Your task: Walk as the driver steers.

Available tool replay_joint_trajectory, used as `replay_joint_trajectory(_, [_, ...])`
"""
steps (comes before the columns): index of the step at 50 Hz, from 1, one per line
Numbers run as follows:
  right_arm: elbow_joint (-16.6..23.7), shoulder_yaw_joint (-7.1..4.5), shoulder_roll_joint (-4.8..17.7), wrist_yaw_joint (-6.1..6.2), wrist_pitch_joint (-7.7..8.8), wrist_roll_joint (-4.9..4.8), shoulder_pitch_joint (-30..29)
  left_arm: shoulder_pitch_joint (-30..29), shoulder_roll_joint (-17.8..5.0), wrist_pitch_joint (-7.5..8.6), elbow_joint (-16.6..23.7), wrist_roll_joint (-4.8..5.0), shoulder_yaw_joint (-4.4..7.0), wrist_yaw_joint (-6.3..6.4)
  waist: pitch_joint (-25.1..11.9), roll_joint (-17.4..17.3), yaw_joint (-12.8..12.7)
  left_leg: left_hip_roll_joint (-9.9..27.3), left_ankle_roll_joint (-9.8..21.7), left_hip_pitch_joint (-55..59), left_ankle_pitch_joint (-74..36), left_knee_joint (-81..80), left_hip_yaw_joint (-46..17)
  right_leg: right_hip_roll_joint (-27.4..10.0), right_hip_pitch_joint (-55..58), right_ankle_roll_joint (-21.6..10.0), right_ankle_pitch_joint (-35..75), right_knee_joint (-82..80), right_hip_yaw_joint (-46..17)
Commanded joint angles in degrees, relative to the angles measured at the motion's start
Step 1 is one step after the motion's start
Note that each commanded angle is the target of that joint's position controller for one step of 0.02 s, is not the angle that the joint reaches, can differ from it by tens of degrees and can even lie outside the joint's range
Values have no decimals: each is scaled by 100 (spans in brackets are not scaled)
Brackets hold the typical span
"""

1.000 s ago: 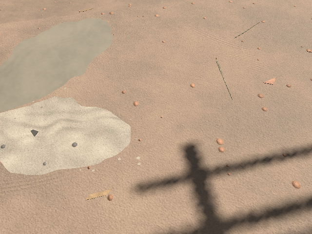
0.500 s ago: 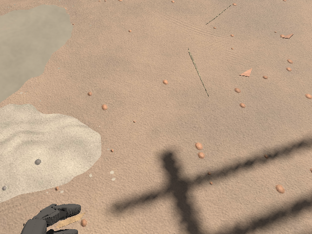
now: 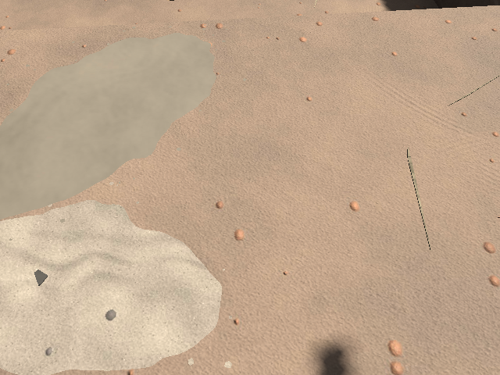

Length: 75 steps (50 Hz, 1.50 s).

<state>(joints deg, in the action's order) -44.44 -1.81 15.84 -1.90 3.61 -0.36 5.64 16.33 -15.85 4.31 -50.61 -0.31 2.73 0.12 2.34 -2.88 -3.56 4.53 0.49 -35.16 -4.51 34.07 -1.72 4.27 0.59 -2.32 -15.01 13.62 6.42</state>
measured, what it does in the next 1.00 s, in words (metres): walks ahead, turning left: left foot, then right foot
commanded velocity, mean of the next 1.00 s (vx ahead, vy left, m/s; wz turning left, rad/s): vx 0.05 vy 0.00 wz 0.44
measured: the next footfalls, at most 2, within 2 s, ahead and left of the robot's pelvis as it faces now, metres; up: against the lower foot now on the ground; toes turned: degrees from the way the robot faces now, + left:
left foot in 0.06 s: +0.22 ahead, +0.11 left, +0.00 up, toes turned +3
right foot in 0.54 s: +0.24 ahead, -0.11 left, +0.00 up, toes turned +23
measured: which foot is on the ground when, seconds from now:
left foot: up 0.00-0.04, down 0.06-0.54, up 0.56-0.92, down 0.94-1.00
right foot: down 0.00-0.08, up 0.10-0.52, down 0.54-0.94, up 0.96-1.00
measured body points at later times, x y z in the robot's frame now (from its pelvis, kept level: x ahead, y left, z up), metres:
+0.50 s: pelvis +0.13 +0.00 -0.01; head +0.16 +0.02 +0.44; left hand +0.19 +0.31 -0.11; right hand +0.35 -0.24 -0.10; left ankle +0.18 +0.11 -0.74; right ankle +0.20 -0.13 -0.72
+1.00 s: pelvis +0.14 +0.00 +0.00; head +0.15 +0.02 +0.45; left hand +0.10 +0.30 -0.12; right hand +0.40 -0.15 -0.09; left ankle +0.07 +0.10 -0.74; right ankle +0.20 -0.12 -0.73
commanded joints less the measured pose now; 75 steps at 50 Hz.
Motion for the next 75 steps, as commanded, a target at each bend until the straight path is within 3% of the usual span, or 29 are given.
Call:
replay_joint_trajectory(1, [523,-205,674,-122,43,44,-50,-265,-1075,-124,278,101,267,142,-238,701,277,-202,194,539,607,-174,158,-1743,0,-572,3888,634,-267])
replay_joint_trajectory(3, [335,-406,999,-133,62,66,910,-347,-1006,-263,363,107,258,236,-729,490,724,-556,432,1685,358,-694,344,-1419,-123,-267,4153,2226,-48])
replay_joint_trajectory(4, [341,-551,1513,-45,43,95,1388,-74,-864,-268,510,-54,181,260,-1318,-391,802,249,821,2993,-2044,-682,-807,-944,-1065,99,2545,3890,144])
replay_joint_trajectory(5, [523,-567,1870,15,-11,124,1168,699,-247,-211,603,-216,-20,151,-2038,-1482,184,1636,2095,4859,-3490,-492,-3058,149,-3220,504,-2430,5931,-227])
replay_joint_trajectory(6, [677,-471,1362,20,-66,89,1241,486,-707,-163,507,-87,39,61,-2727,-705,600,1613,2217,4869,-2172,-928,-3445,-14,-3473,430,-2426,6464,-1237])
replay_joint_trajectory(7, [794,-415,1137,35,-94,80,867,-57,-883,-178,654,107,103,47,-2037,-335,628,1325,1958,4279,-1317,-1124,-2832,-228,-3802,356,-1945,6459,-1236])
replay_joint_trajectory(8, [815,-379,976,75,-146,6,601,-291,-837,-227,686,97,106,105,-1475,149,519,1061,1647,3577,-485,-1313,-2418,-442,-3864,371,-1521,6117,-1171])
replay_joint_trajectory(10, [906,-351,896,150,-230,48,327,-446,-892,-370,758,20,156,202,-938,-37,293,729,1431,2325,385,-1653,-2111,-631,-3365,411,-1048,5375,-1193])
replay_joint_trajectory(19, [1130,-495,1117,384,-424,29,323,-687,-637,-415,849,8,125,262,-987,-436,373,255,1198,1747,1691,-1711,-2154,-345,-2762,707,-248,3433,-1236])
replay_joint_trajectory(26, [1222,-493,1023,409,-605,-65,325,-382,-732,-191,798,92,210,110,-887,-637,200,19,869,1948,1381,-1212,-2668,-252,-1610,387,295,1102,-1113])
replay_joint_trajectory(27, [1226,-446,864,415,-617,-87,469,-221,-1004,-189,774,28,294,118,-935,-299,212,-273,598,1526,1938,-774,-2393,-859,-991,167,558,664,-1486])
replay_joint_trajectory(28, [1317,-385,572,387,-602,-69,739,-429,-1554,-260,859,-113,408,157,-820,1253,563,-1124,225,515,3327,448,-1300,-2149,-551,-507,1227,440,-2807])
replay_joint_trajectory(29, [1392,-508,965,363,-521,-22,589,-516,-1416,-285,916,-283,399,136,-633,1900,413,-1309,-55,-49,4002,1785,-751,-2748,-942,-1213,1856,224,-3614])
replay_joint_trajectory(30, [1273,-620,1282,345,-505,2,704,-811,-1118,-275,1082,-245,316,158,-600,1358,490,-1018,-184,-15,3668,2616,-829,-2645,-1015,-1206,2003,352,-3201])
replay_joint_trajectory(33, [1008,-581,957,374,-682,-25,964,-1106,-738,-309,1180,-3,201,217,-423,1011,511,-886,-485,-183,2916,3569,-614,-1931,-875,-781,2164,590,-1968])
replay_joint_trajectory(38, [1318,-384,556,347,-646,-57,338,-618,-894,-435,1055,-37,243,228,-502,1275,125,-675,-657,93,2822,2311,-243,-1828,-329,-1018,2564,634,-1523])
replay_joint_trajectory(45, [1142,-318,504,249,-632,-21,668,-759,-1071,-465,915,176,265,87,-564,1330,316,-627,-254,2142,1746,-925,348,-1846,-815,-899,2654,1027,-1390])
replay_joint_trajectory(47, [1143,-358,811,293,-632,28,794,-345,-730,-367,752,67,131,43,-847,648,265,-15,100,3575,5,-1546,-461,-1480,-1591,-170,1463,1451,-1091])
replay_joint_trajectory(48, [1240,-407,1210,367,-676,103,738,-209,-358,-274,831,-213,-6,-38,-1057,-806,26,1045,613,4078,-1836,-1108,-1491,-923,-2350,326,-597,2200,-547])
replay_joint_trajectory(49, [1197,-281,774,301,-598,200,501,-614,-437,-278,920,-119,6,12,-986,-999,259,1308,1274,3154,-993,-1290,-1651,-835,-2174,525,-1375,2182,-664])
replay_joint_trajectory(51, [1039,-280,694,261,-474,136,519,-883,-667,-303,864,-29,69,32,-686,-814,430,720,1020,3101,2036,-1705,-1478,-625,-2325,582,-907,2342,-393])
replay_joint_trajectory(54, [816,-381,1094,320,-376,47,1052,-1043,-962,-287,913,131,219,7,163,-919,683,1153,1280,2988,3912,-2404,-2368,-755,-3591,421,-1443,3871,-699])
replay_joint_trajectory(60, [814,-345,851,306,-221,11,768,-1041,-468,0,768,83,80,-187,83,-411,551,681,1134,2833,2134,-2350,-1311,-725,-2870,182,-505,2669,-490])
replay_joint_trajectory(63, [707,-366,937,260,-287,-42,758,-722,-533,-14,699,61,72,-220,-228,-358,329,643,1054,2438,921,-1828,-1038,-498,-1699,231,423,1874,-334])
replay_joint_trajectory(65, [642,-257,640,262,-303,-1,752,-246,-649,-65,544,8,117,-177,-406,-173,71,387,677,2031,1274,-1363,-905,-486,-700,164,1043,1261,-470])
replay_joint_trajectory(66, [605,-150,310,266,-286,124,888,-98,-958,-79,586,-28,159,-116,-522,433,105,-50,258,1743,1947,-624,-498,-1198,-237,1,2046,981,-1296])
replay_joint_trajectory(67, [705,-77,84,320,-270,232,1210,-198,-1433,-140,658,-35,214,-68,-753,1667,379,-600,-190,1297,3278,342,-8,-2104,-71,-651,2286,707,-2379])
replay_joint_trajectory(69, [739,-280,810,449,-364,8,870,-148,-1112,-140,609,-64,136,-85,-436,1394,75,-411,-398,598,4192,1815,-250,-2435,-339,-1310,784,119,-3264])
replay_joint_trajectory(75, [282,-266,396,490,-495,37,1132,-1058,-580,-110,585,-92,-68,-29,-379,966,470,-64,-531,1583,2626,1216,-222,-1529,-1099,-825,2113,178,-1489])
